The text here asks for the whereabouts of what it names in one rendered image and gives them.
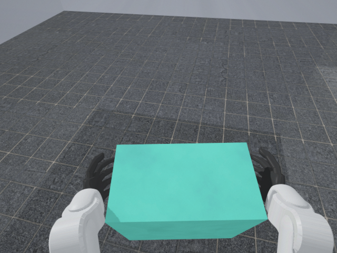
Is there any left robot forearm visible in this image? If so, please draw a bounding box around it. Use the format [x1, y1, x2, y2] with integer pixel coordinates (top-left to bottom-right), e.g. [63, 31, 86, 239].
[49, 189, 105, 253]

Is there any right robot forearm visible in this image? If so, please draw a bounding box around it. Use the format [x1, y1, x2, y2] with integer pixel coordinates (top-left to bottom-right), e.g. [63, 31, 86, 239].
[265, 184, 334, 253]

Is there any robot right hand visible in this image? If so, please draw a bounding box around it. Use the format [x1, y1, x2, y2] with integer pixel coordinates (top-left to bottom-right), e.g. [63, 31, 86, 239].
[250, 148, 285, 202]

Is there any carton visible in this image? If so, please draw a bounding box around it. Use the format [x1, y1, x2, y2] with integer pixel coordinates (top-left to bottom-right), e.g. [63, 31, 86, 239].
[105, 142, 268, 240]

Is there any robot left hand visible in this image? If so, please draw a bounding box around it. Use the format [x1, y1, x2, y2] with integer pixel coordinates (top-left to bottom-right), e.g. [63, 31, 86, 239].
[83, 153, 115, 202]

